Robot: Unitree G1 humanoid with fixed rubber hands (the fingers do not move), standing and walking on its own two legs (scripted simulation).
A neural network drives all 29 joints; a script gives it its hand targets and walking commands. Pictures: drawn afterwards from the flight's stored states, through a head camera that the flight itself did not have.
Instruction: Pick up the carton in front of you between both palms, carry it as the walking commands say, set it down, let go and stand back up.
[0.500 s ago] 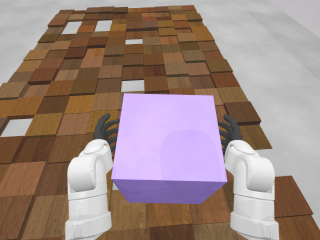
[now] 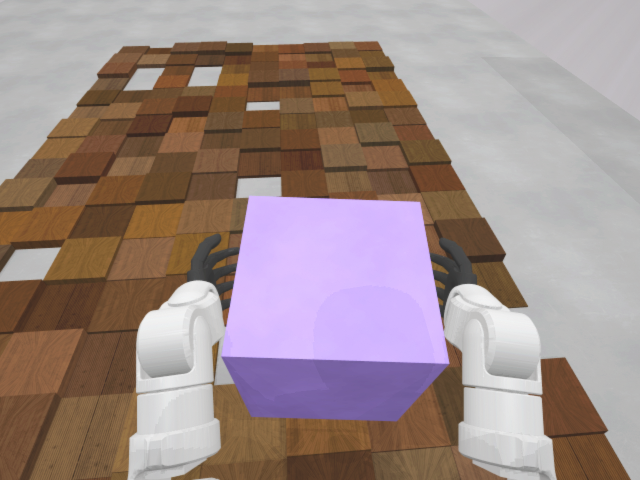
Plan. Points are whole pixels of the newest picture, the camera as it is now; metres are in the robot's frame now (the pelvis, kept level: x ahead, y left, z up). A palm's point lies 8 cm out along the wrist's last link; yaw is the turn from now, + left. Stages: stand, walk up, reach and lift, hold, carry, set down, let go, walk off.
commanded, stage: carry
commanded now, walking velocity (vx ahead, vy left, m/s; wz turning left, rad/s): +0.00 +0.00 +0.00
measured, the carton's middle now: (329, 317) +0.32 +0.00 +0.05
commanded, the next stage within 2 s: none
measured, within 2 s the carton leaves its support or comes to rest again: neither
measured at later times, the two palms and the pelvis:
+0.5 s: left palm (231, 246) +0.36 +0.12 +0.15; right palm (476, 247) +0.36 -0.18 +0.14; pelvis +0.04 -0.03 -0.01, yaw +0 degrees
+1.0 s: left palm (262, 141) +0.62 +0.11 +0.14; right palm (441, 154) +0.58 -0.18 +0.14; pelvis +0.27 +0.02 +0.03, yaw -5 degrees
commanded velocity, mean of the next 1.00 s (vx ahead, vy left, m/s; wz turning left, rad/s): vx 0.47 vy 0.00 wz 0.00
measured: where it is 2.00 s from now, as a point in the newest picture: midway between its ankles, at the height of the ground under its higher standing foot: (329, 326)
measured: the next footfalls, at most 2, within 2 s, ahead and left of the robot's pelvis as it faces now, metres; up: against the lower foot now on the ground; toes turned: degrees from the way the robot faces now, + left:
left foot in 0.84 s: +0.41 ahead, +0.06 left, +0.06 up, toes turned -1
right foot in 1.48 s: +0.66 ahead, -0.12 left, +0.06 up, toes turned -9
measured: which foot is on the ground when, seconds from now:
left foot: down 0.00-0.44, up 0.46-0.82, down 0.84-1.00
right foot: down 0.00-0.86, up 0.88-1.00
